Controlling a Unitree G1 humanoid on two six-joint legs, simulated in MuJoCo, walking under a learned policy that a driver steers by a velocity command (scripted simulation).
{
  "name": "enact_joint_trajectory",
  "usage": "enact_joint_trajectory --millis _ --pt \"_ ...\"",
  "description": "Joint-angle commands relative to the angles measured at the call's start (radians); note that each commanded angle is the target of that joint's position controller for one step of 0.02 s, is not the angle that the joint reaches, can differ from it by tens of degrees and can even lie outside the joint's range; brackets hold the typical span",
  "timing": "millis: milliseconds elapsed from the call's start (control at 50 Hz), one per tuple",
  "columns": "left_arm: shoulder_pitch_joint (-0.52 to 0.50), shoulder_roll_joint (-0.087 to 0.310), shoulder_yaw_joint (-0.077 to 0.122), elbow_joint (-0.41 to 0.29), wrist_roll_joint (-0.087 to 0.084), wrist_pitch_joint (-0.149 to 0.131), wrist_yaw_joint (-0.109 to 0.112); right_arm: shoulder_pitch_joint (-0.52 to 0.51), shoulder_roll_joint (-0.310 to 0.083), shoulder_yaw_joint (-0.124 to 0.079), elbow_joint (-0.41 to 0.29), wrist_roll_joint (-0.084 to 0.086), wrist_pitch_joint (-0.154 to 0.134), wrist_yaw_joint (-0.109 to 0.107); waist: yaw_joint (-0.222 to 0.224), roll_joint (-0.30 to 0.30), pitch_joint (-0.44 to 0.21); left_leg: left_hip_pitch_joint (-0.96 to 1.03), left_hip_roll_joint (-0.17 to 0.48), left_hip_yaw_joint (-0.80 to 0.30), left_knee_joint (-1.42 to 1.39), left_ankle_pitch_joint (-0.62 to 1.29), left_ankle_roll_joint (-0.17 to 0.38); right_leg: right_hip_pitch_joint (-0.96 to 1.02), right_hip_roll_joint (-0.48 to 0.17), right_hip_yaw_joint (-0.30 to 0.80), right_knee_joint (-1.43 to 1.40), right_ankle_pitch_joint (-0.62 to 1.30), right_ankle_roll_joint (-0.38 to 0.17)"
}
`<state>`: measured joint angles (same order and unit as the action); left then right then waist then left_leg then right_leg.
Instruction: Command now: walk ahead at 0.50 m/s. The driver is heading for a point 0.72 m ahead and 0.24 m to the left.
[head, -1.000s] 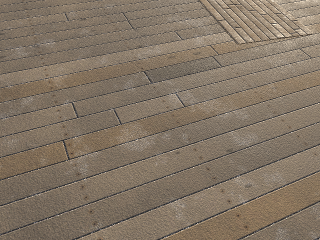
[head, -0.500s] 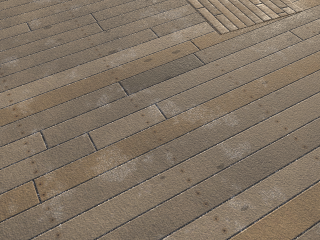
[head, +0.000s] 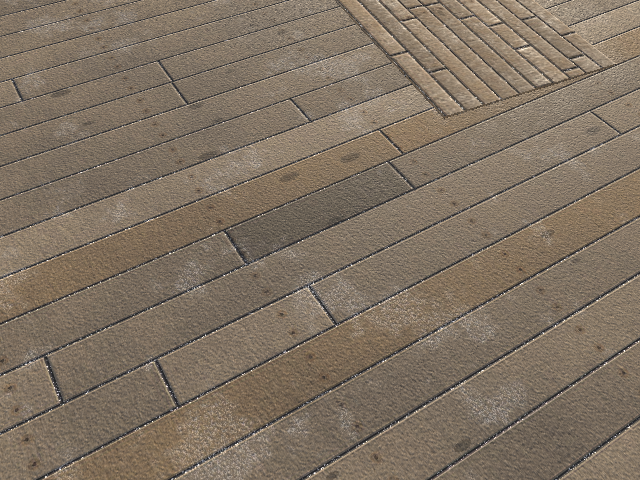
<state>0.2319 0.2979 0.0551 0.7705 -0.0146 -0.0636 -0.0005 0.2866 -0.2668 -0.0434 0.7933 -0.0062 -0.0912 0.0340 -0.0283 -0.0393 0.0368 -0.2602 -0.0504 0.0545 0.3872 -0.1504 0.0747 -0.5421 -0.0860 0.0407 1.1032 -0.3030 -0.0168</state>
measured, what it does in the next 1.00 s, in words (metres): walks ahead, turning left: right foot, then left foot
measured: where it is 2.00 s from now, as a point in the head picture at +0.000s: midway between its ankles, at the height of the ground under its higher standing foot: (232, 354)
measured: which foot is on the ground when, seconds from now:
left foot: down 0.00-0.34, up 0.36-0.84, down 0.86-1.00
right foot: up 0.00-0.30, down 0.32-0.84, up 0.86-1.00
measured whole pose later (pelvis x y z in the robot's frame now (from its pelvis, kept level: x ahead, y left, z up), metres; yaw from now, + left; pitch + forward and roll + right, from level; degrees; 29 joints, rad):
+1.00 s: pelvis +0.51 +0.06 -0.01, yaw +27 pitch +1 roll -1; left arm 0.17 0.30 0.06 0.80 -0.01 -0.11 0.00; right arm 0.24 -0.29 -0.08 0.69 0.01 -0.04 0.03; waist -0.01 -0.01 0.07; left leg -0.34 -0.09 0.01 0.50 -0.17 0.10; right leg -0.44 -0.07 0.03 1.17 -0.37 0.00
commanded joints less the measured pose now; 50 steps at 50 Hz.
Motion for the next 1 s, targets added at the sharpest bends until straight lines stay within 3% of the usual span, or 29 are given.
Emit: enact_joint_trajectory --millis 20,120,220,280,300,320,340,360,380,400,420,440,480,540,620,680,740,760,800,820,840,860,880,900,920,940,960,980,1000 --pt "0.025 0.052 0.014 -0.053 0.010 0.007 0.007 -0.027 -0.149 -0.037 -0.051 0.004 -0.023 -0.011 0.034 0.103 -0.040 0.074 0.277 -0.253 -0.253 0.136 0.185 -0.092 -0.057 0.027 -0.092 0.108 0.025" --pt "-0.131 0.026 0.004 -0.083 0.008 -0.009 -0.005 0.023 -0.171 -0.042 -0.018 0.015 -0.008 -0.028 -0.018 0.097 0.002 0.115 0.233 -0.140 -0.271 0.140 0.137 -0.091 -0.030 -0.005 -0.399 0.365 0.039" --pt "-0.270 0.036 0.004 -0.130 0.000 -0.031 -0.029 0.107 -0.189 -0.050 0.025 0.030 0.018 -0.035 -0.057 0.099 0.037 0.193 0.270 -0.194 -0.199 0.121 0.132 -0.059 0.018 -0.006 -0.566 0.352 0.035" --pt "-0.219 0.077 0.019 -0.120 -0.001 -0.047 -0.037 0.089 -0.204 -0.059 0.028 0.032 0.033 -0.044 -0.007 0.130 0.010 0.232 0.297 -0.249 -0.113 0.166 0.104 0.046 0.038 -0.002 -0.623 0.261 0.006" --pt "-0.141 0.095 0.031 -0.098 0.001 -0.051 -0.033 0.069 -0.201 -0.058 0.026 0.033 0.037 -0.046 0.043 0.131 -0.029 0.218 0.273 -0.236 -0.032 0.255 0.086 0.164 0.058 -0.024 -0.658 0.249 -0.012" --pt "-0.004 0.144 0.055 -0.059 0.008 -0.054 -0.024 0.073 -0.164 -0.044 0.022 0.025 0.037 -0.045 0.102 0.109 -0.130 0.155 0.210 -0.196 0.141 0.297 0.053 0.383 0.038 -0.016 -0.650 0.258 -0.046" --pt "0.170 0.219 0.074 -0.041 0.024 -0.052 -0.012 0.074 -0.091 -0.017 -0.011 -0.001 0.035 -0.045 0.163 -0.023 -0.303 -0.032 0.127 -0.137 0.464 0.048 0.007 0.677 -0.162 0.186 -0.618 0.248 -0.109" --pt "0.201 0.277 0.085 -0.017 0.025 -0.040 -0.017 0.214 -0.006 0.005 -0.030 0.025 0.017 -0.042 0.092 -0.303 -0.405 -0.394 -0.005 -0.109 0.767 -0.445 -0.046 0.946 -0.354 0.611 -0.726 0.041 -0.252" --pt "0.181 0.167 0.060 -0.029 0.018 -0.038 -0.018 0.157 -0.124 -0.022 -0.011 0.049 0.010 -0.043 0.132 -0.175 -0.331 -0.491 0.053 -0.201 0.879 -0.423 -0.046 0.871 -0.323 0.632 -0.801 -0.138 -0.225" --pt "0.120 0.117 0.044 -0.032 0.013 -0.040 -0.015 0.064 -0.175 -0.040 -0.037 0.057 0.010 -0.043 0.131 -0.115 -0.202 -0.526 0.093 -0.188 0.891 -0.329 -0.037 0.752 -0.291 0.475 -0.818 -0.129 -0.182" --pt "0.050 0.092 0.033 -0.034 0.017 -0.040 -0.015 0.027 -0.162 -0.041 -0.044 0.049 0.014 -0.047 0.100 -0.057 -0.138 -0.488 0.133 -0.170 0.866 -0.248 -0.042 0.631 -0.251 0.367 -0.843 -0.026 -0.161" --pt "0.006 0.065 0.026 -0.031 0.020 -0.042 -0.016 0.014 -0.149 -0.045 -0.050 0.037 0.021 -0.046 0.076 -0.066 -0.086 -0.460 0.158 -0.174 0.822 -0.191 -0.047 0.541 -0.221 0.282 -0.873 0.055 -0.158" --pt "-0.034 0.050 0.026 -0.020 0.027 -0.052 -0.014 0.037 -0.112 -0.046 -0.048 0.042 0.043 -0.039 0.038 -0.089 -0.054 -0.379 0.186 -0.169 0.781 -0.135 -0.056 0.444 -0.182 0.153 -0.927 0.161 -0.149" --pt "-0.032 0.082 0.039 0.007 0.026 -0.062 -0.006 0.000 -0.078 -0.042 -0.077 0.035 0.065 -0.038 0.026 -0.041 -0.015 -0.419 0.195 -0.164 0.715 -0.066 -0.075 0.416 -0.189 0.038 -0.965 0.293 -0.169" --pt "-0.020 0.115 0.049 0.029 0.026 -0.052 0.005 -0.088 -0.062 -0.034 -0.112 0.032 0.061 -0.020 0.049 -0.019 0.011 -0.427 0.188 -0.130 0.497 0.117 -0.079 0.446 -0.167 -0.100 -0.981 0.352 -0.157" --pt "0.017 0.141 0.056 0.046 0.017 -0.039 0.011 -0.195 -0.048 -0.024 -0.153 0.029 0.057 0.000 0.090 -0.001 0.042 -0.411 0.173 -0.070 0.359 0.176 -0.064 0.487 -0.177 -0.167 -0.979 0.362 -0.146" --pt "0.053 0.164 0.065 0.066 0.000 -0.020 0.011 -0.260 -0.057 -0.025 -0.194 0.030 0.060 0.015 0.103 -0.001 0.063 -0.424 0.160 -0.038 0.283 0.125 -0.034 0.584 -0.206 -0.201 -0.942 0.412 -0.127" --pt "0.054 0.173 0.068 0.070 -0.005 -0.012 0.011 -0.266 -0.066 -0.029 -0.205 0.029 0.061 0.020 0.096 -0.007 0.061 -0.413 0.147 -0.021 0.267 0.085 -0.019 0.613 -0.214 -0.214 -0.911 0.479 -0.118" --pt "0.038 0.204 0.077 0.067 -0.015 0.002 0.015 -0.221 -0.099 -0.046 -0.211 0.026 0.067 0.023 0.050 -0.039 0.010 -0.305 0.086 0.034 0.260 -0.016 0.020 0.647 -0.214 -0.245 -0.782 0.794 -0.097" --pt "0.027 0.215 0.081 0.063 -0.020 0.010 0.017 -0.132 -0.129 -0.065 -0.194 0.028 0.071 0.021 -0.005 -0.046 -0.046 -0.186 0.042 0.062 0.250 -0.051 0.046 0.640 -0.202 -0.262 -0.644 0.930 -0.084" --pt "0.011 0.206 0.076 0.058 -0.024 0.016 0.019 0.026 -0.177 -0.095 -0.152 0.031 0.074 0.012 -0.095 -0.024 -0.126 0.040 -0.007 0.072 0.189 0.004 0.083 0.561 -0.164 -0.290 -0.435 0.935 -0.054" --pt "0.031 0.157 0.056 0.042 0.004 0.010 0.020 0.183 -0.264 -0.130 -0.114 0.034 0.086 -0.010 -0.151 0.093 -0.214 0.343 0.088 -0.118 0.163 0.012 0.138 0.311 -0.118 -0.292 -0.121 0.614 -0.004" --pt "0.118 0.011 0.010 -0.017 0.038 -0.018 0.007 0.124 -0.365 -0.136 -0.129 0.039 0.073 -0.013 -0.009 0.345 -0.297 0.624 0.328 -0.701 0.038 -0.187 0.325 -0.125 0.094 -0.171 0.209 -0.281 0.052" --pt "0.004 0.097 0.020 -0.026 -0.001 -0.055 -0.006 0.144 -0.272 -0.108 -0.161 0.032 0.054 -0.003 -0.088 0.204 -0.383 0.647 0.379 -0.872 -0.102 -0.298 0.335 -0.227 0.093 0.043 0.295 -0.295 0.033" --pt "-0.081 0.140 0.032 -0.055 -0.035 -0.073 -0.012 0.109 -0.220 -0.091 -0.152 0.022 0.037 0.001 -0.091 0.152 -0.239 0.553 0.360 -0.739 -0.119 -0.218 0.285 -0.298 0.052 0.040 0.272 -0.195 0.007" --pt "-0.086 0.125 0.027 -0.052 -0.022 -0.083 -0.006 0.053 -0.197 -0.083 -0.155 0.024 0.029 0.000 -0.046 0.075 -0.164 0.413 0.318 -0.622 -0.110 -0.110 0.252 -0.257 0.009 0.042 0.187 -0.107 -0.004" --pt "-0.077 0.128 0.032 -0.038 0.006 -0.082 0.002 -0.013 -0.165 -0.073 -0.166 0.022 0.028 -0.003 -0.004 0.052 -0.115 0.283 0.277 -0.521 -0.113 0.007 0.227 -0.187 -0.021 0.043 0.100 -0.056 0.002" --pt "-0.053 0.135 0.038 -0.032 0.013 -0.071 0.001 -0.048 -0.146 -0.064 -0.183 0.009 0.027 -0.008 0.029 0.078 -0.104 0.200 0.253 -0.470 -0.130 0.089 0.219 -0.116 -0.040 0.053 0.056 -0.018 0.007" --pt "-0.043 0.132 0.040 -0.032 0.017 -0.059 -0.001 -0.059 -0.145 -0.063 -0.190 0.007 0.026 -0.012 0.041 0.081 -0.098 0.156 0.239 -0.449 -0.149 0.135 0.220 -0.083 -0.040 0.049 0.020 -0.001 0.020"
